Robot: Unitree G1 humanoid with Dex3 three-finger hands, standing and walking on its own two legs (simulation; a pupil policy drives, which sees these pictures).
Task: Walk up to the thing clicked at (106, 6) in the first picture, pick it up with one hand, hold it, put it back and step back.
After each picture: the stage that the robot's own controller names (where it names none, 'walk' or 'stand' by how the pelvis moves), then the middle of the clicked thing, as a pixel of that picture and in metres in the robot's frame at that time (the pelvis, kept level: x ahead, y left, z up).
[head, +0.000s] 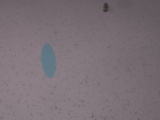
stand; (105, 7) +2.19 -0.27 -0.72
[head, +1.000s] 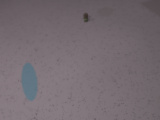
walk; (85, 17) +2.07 +0.16 -0.70
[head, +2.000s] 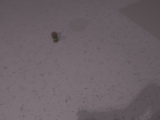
walk; (54, 37) +1.43 +0.44 -0.72
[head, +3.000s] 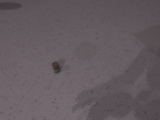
walk; (56, 67) +0.96 +0.37 -0.72
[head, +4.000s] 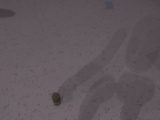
walk; (56, 99) +0.60 +0.25 -0.69
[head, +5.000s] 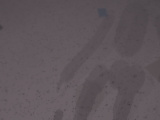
stand; out of the picture +0.38 +0.24 -0.69
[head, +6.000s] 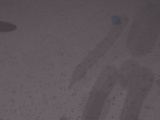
stand; out of the picture +0.34 +0.21 -0.72
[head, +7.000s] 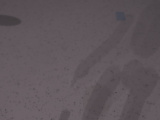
stand; out of the picture +0.38 +0.20 -0.72
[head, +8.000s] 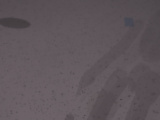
stand; out of the picture +0.37 +0.19 -0.72
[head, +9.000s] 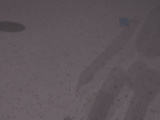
stand; out of the picture +0.35 +0.21 -0.73
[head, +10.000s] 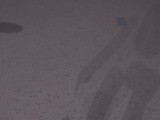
stand; out of the picture +0.35 +0.21 -0.73
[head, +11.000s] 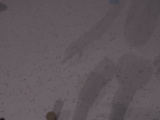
go down; (51, 118) +0.37 +0.22 -0.68
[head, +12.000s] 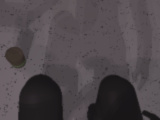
go down; (16, 58) +0.41 +0.26 -0.29
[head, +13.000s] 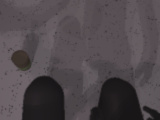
close in; (22, 61) +0.42 +0.26 -0.29
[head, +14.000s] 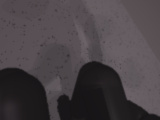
close in; out of the picture +0.40 +0.29 -0.22
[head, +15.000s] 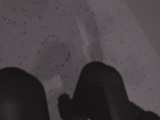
close; out of the picture +0.39 +0.30 -0.22
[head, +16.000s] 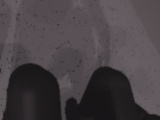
lift; out of the picture +0.33 +0.27 -0.20
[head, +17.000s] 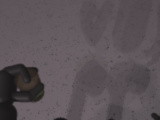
lift; (31, 86) +0.32 +0.19 +0.00
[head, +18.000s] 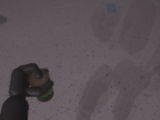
hold; (41, 86) +0.34 +0.16 +0.01
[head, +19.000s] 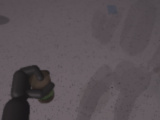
hold; (43, 87) +0.33 +0.16 +0.00
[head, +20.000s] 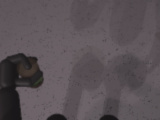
crouch; (31, 74) +0.38 +0.19 -0.07
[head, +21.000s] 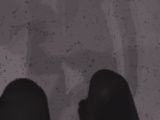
lower; out of the picture +0.44 +0.28 -0.16
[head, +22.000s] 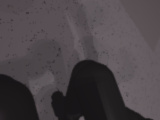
lower; out of the picture +0.41 +0.31 -0.23
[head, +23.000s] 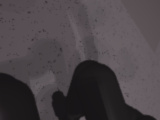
lower; out of the picture +0.41 +0.31 -0.23
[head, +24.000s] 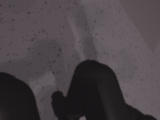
lower; out of the picture +0.41 +0.31 -0.23
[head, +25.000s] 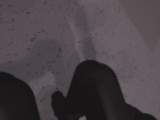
lower; out of the picture +0.41 +0.31 -0.23
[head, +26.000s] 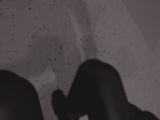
open; out of the picture +0.40 +0.30 -0.23
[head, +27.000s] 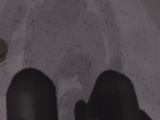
stand; out of the picture +0.41 +0.28 -0.25
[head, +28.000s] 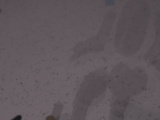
stand; out of the picture +0.37 +0.21 -0.63
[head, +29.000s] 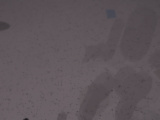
stand; out of the picture +0.37 +0.22 -0.66
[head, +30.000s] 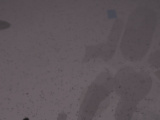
stand; out of the picture +0.36 +0.21 -0.67
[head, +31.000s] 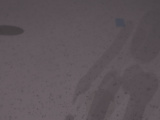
stand; out of the picture +0.39 +0.20 -0.72
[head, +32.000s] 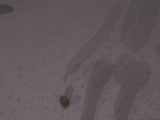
walk; (64, 102) +0.50 +0.20 -0.70
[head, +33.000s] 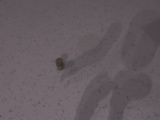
walk; (59, 64) +0.83 +0.21 -0.70
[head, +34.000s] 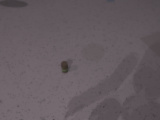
stand; (64, 67) +0.98 +0.23 -0.71
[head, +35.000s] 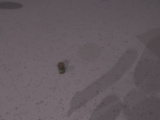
stand; (61, 68) +0.98 +0.25 -0.73
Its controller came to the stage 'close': yes
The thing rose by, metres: 0.70
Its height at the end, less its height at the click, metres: +0.00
